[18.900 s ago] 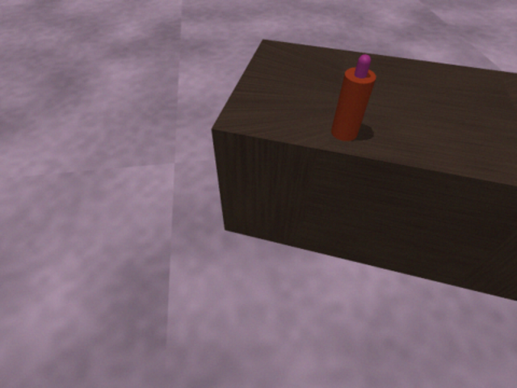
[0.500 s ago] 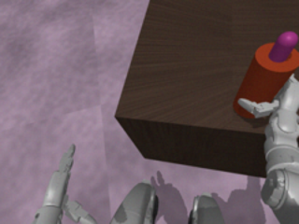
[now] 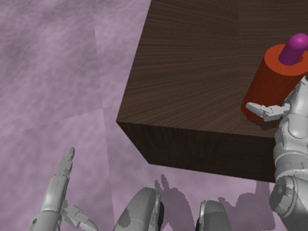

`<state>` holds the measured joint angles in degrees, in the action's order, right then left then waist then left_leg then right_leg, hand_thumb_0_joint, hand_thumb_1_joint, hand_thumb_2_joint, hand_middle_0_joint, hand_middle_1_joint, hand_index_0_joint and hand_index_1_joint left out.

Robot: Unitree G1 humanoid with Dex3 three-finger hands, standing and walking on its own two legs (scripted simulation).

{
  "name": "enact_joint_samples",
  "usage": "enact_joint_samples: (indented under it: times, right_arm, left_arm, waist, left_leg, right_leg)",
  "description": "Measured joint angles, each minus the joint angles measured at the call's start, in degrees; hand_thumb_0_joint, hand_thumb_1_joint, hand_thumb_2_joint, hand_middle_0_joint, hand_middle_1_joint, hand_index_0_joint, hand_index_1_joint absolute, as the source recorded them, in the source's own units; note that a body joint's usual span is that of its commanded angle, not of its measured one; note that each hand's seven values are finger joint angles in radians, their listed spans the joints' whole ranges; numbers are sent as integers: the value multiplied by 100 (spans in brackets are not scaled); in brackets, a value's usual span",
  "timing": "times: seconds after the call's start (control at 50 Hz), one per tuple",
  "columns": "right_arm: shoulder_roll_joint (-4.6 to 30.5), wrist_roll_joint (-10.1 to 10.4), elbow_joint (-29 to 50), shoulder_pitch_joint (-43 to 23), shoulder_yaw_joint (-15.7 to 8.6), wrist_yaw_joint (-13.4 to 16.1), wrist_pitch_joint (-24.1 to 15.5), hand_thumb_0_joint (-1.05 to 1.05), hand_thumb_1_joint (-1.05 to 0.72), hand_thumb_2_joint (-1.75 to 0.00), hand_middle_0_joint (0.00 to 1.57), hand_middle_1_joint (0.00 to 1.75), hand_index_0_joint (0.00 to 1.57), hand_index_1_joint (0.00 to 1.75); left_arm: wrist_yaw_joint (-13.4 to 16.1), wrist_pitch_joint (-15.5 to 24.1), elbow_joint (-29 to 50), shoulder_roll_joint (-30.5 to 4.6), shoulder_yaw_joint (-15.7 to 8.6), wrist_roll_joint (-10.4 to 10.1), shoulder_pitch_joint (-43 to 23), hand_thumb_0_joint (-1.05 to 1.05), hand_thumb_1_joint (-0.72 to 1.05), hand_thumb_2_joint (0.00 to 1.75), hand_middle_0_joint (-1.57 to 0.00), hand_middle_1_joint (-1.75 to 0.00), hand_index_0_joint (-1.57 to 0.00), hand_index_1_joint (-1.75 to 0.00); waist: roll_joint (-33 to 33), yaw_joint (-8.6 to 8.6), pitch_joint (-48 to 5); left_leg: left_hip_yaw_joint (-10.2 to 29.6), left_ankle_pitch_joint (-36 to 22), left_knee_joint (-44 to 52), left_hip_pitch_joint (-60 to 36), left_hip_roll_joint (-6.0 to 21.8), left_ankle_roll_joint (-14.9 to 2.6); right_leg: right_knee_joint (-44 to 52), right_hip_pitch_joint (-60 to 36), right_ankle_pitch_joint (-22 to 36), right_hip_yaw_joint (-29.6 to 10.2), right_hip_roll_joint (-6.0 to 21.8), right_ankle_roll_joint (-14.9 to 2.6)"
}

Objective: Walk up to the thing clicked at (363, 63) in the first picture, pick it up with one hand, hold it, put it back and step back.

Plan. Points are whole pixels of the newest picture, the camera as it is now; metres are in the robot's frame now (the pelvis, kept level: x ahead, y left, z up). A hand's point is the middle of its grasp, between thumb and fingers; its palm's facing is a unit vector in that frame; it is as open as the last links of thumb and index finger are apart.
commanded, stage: open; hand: right
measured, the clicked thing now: (273, 81) +0.48 -0.19 +0.06
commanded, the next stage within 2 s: withdraw in 0.28 s
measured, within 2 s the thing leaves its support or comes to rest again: rests again in 0.68 s
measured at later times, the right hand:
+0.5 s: hand (275, 88) +0.48 -0.21 +0.03, palm faces +0.21 +0.98 +0.01, open 15.2 cm
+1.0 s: hand out of the picture +0.45 -0.27 +0.11, palm faces +0.23 +0.96 -0.16, open 17.2 cm
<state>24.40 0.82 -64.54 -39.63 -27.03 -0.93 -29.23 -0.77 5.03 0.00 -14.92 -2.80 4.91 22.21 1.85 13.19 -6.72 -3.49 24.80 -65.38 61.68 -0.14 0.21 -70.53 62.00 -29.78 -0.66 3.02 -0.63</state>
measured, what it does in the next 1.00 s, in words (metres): rises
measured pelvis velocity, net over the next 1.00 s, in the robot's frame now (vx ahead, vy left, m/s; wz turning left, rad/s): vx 0.02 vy -0.01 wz -0.02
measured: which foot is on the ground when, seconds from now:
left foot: down 0.00-1.00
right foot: down 0.00-1.00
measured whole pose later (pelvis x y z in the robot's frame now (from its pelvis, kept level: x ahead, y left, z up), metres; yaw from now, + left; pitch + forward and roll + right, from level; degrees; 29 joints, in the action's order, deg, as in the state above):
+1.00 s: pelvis +0.02 -0.01 +0.05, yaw -1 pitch +13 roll +2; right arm 28.7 1.8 -59.0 -36.2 -20.8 -5.7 -11.6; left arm 1.9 0.5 -8.0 -14.3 -1.3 -1.0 21.5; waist -0.2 6.3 -6.7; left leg -2.2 21.5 -51.1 42.9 0.7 0.9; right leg -55.1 42.7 -25.8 0.8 1.7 -1.2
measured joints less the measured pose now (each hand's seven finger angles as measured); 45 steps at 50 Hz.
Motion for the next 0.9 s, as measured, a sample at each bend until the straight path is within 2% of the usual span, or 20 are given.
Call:
enact_joint_samples:
  times: [0.1,0.2,0.34,0.44,0.5,0.56,0.66,0.72,0.8,0.9]
  right_arm:
    - [18,-4,21,-51,-9,37,-19,-1,54,-69,79,79,84,80]
    - [60,18,-81,-203,-35,-19,-116,-2,50,-51,77,67,80,67]
    - [123,31,-259,-333,-74,-114,-47,-2,48,-32,63,49,63,49]
    - [99,46,-214,-351,-77,-151,-91,-1,48,-25,49,38,49,38]
    - [111,-15,-93,-339,-86,-185,-77,0,47,-23,41,33,40,32]
    - [152,-46,111,-293,-132,-180,54,0,46,-21,33,27,33,27]
    - [209,26,588,-181,-246,-140,396,-1,45,-14,22,17,21,17]
    - [346,58,640,-177,-172,-159,552,-1,45,-9,18,12,16,12]
    - [492,186,529,-157,-66,-346,825,-2,46,-6,13,8,12,8]
    - [480,483,480,-12,113,-708,1110,-2,47,-5,10,7,9,6]
  left_arm:
    - [-5,-86,30,-18,14,8,2,-1,-52,4,-6,-6,-7,-4]
    - [-6,-108,117,-7,62,-23,2,-1,-53,4,-6,-6,-6,-5]
    - [-49,-118,195,-2,-1,-46,91,-1,-54,5,-7,-6,-6,-6]
    - [-72,-156,236,-8,-26,-41,152,-1,-54,5,-7,-6,-6,-6]
    - [-76,-159,240,-31,-36,-55,121,-1,-53,4,-7,-6,-7,-6]
    - [-46,-171,224,-85,-86,-77,94,-1,-52,3,-7,-6,-7,-5]
    - [62,-245,42,-98,-69,-148,185,-1,-52,3,-7,-6,-7,-5]
    - [126,-296,-206,-67,9,-196,213,-1,-52,3,-6,-6,-7,-5]
    - [185,-365,-607,-6,90,-275,154,-1,-53,4,-6,-6,-6,-5]
    - [254,-326,-891,42,159,-418,-25,-2,-55,6,-7,-5,-5,-6]
  waist:
    - [-19,-5,15]
    - [-42,10,-27]
    - [-80,-2,-87]
    - [-68,-40,-55]
    - [-57,-47,-20]
    - [-47,-48,34]
    - [-37,-116,15]
    - [-79,-194,-36]
    - [-204,-342,-125]
    - [-284,-525,-170]
  left_leg:
    - [25,-22,-18,43,-6,6]
    - [11,-29,-17,37,6,10]
    - [31,-30,-41,85,10,17]
    - [40,-15,-108,142,21,19]
    - [34,-15,-137,175,22,16]
    - [39,-36,-103,141,10,17]
    - [46,-87,140,-134,-17,12]
    - [33,-119,382,-466,-23,9]
    - [27,-174,719,-897,-13,25]
    - [52,-221,1024,-1333,38,57]
  right_leg:
    - [-18,33,13,23,6,-9]
    - [-19,36,26,9,-8,-14]
    - [-35,76,26,26,-13,-25]
    - [-87,125,19,34,-23,-28]
    - [-116,160,21,26,-25,-26]
    - [-88,125,33,30,-14,-24]
    - [145,-152,75,42,6,-11]
    - [375,-471,108,33,5,-3]
    - [697,-884,167,32,-16,-16]
    - [1040,-1328,243,64,-76,-46]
